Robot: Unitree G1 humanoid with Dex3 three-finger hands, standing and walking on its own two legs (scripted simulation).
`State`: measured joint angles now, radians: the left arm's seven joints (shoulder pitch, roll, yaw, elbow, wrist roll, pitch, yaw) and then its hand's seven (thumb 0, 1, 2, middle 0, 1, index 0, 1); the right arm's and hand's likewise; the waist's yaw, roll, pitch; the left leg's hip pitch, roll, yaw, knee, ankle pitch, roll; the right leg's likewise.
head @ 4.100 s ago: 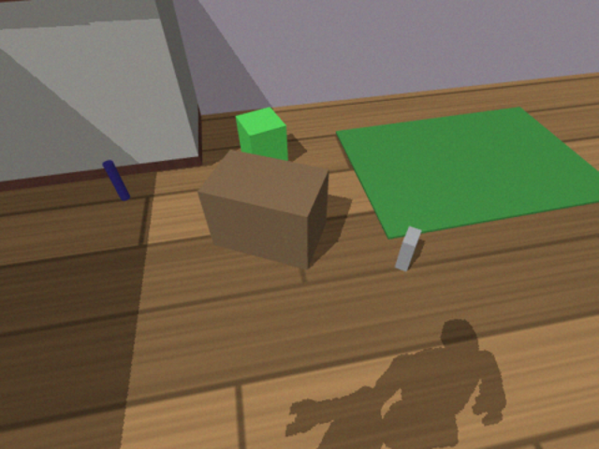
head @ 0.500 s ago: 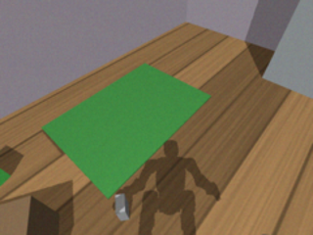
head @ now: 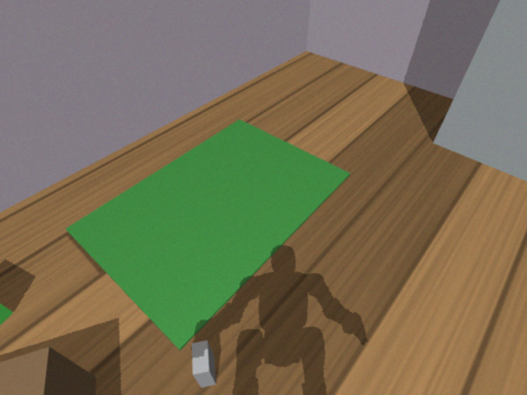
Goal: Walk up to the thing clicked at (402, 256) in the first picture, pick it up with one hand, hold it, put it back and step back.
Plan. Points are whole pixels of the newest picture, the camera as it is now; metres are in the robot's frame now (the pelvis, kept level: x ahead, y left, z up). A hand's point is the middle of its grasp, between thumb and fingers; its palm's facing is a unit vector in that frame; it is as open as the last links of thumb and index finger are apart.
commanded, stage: walk up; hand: left
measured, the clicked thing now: (204, 364) +0.38 +0.23 -0.70
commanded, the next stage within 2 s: stand in 0.28 s
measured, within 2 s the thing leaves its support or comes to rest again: neither
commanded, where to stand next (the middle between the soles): +0.09 +0.00 m, yaw +0 degrees
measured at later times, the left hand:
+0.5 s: hand out of the picture +0.09 +0.25 -0.16, palm faces -0.01 -0.94 -0.34, open 7.4 cm
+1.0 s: hand out of the picture +0.09 +0.24 -0.16, palm faces -0.01 -0.94 -0.34, open 7.4 cm
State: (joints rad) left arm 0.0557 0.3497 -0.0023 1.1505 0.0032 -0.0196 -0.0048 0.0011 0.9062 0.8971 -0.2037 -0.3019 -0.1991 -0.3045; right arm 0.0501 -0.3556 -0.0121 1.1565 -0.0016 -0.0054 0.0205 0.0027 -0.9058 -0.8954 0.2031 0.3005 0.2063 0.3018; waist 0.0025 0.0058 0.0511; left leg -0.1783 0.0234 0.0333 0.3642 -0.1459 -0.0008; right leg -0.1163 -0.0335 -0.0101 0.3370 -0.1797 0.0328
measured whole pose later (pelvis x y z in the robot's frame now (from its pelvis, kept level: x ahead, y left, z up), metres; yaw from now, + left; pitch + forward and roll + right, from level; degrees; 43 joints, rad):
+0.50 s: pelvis +0.01 -0.01 +0.00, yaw +0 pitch -2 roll +0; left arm 0.09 0.34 0.01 1.15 0.01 -0.01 -0.01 0.00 0.91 0.90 -0.20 -0.30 -0.20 -0.30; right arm 0.08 -0.35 -0.01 1.15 -0.01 -0.02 0.01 0.00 -0.91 -0.90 0.20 0.30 0.21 0.30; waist 0.00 0.01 0.05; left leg -0.15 0.02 0.03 0.33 -0.15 -0.01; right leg -0.09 -0.03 -0.01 0.32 -0.19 0.03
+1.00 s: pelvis +0.02 -0.01 +0.00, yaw +0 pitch -2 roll +0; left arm 0.10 0.35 0.01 1.14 0.01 -0.01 -0.01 0.00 0.91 0.90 -0.20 -0.30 -0.20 -0.30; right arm 0.08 -0.35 0.00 1.15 -0.01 -0.02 0.01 0.00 -0.91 -0.90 0.20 0.30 0.21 0.30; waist 0.00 0.00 0.05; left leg -0.14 0.03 0.02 0.32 -0.15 -0.02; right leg -0.07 -0.03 -0.02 0.30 -0.19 0.02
